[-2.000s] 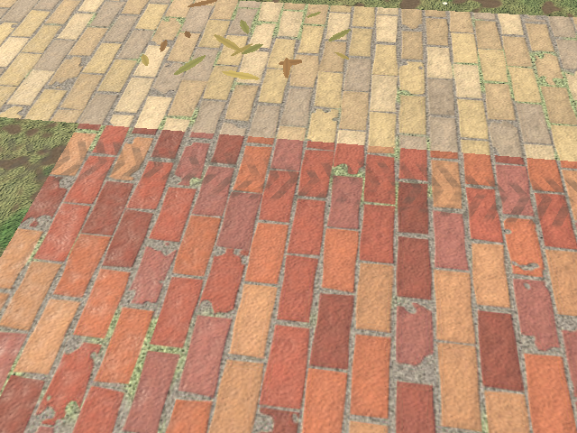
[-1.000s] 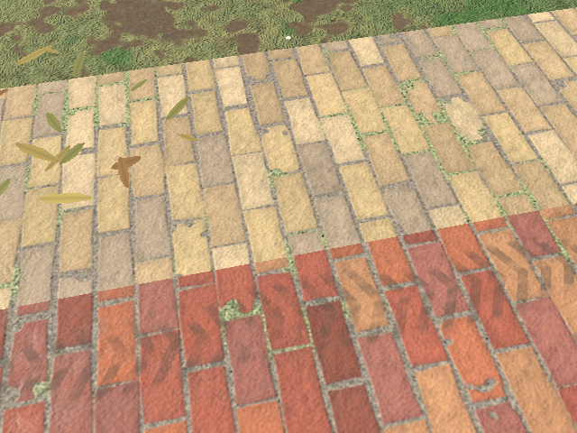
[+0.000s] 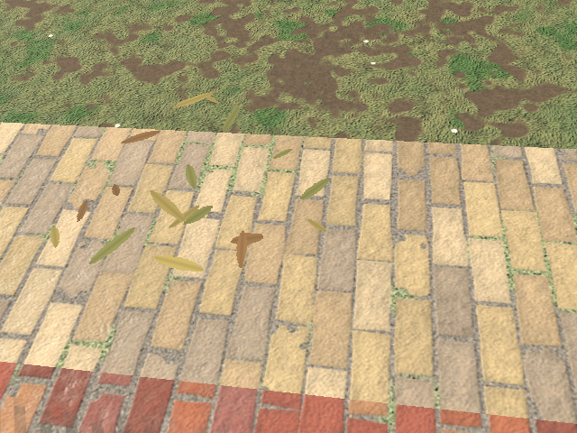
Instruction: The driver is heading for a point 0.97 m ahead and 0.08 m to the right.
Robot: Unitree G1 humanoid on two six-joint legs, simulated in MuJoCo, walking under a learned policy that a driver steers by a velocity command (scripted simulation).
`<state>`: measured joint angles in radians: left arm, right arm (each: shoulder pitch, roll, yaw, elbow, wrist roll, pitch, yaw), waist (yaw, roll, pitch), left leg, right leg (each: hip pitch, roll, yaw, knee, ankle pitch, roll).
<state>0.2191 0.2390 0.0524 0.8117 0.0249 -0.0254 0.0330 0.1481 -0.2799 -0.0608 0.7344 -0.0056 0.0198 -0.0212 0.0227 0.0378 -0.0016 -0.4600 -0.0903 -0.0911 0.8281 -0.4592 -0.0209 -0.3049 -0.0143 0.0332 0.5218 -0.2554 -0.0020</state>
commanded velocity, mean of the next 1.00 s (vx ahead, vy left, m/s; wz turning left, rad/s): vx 0.39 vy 0.00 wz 0.03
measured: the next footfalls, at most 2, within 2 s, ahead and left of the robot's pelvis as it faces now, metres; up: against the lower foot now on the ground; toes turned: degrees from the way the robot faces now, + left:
left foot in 0.20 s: +0.03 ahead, +0.12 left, +0.00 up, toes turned +0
right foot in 0.58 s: +0.33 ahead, -0.14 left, +0.00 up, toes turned -2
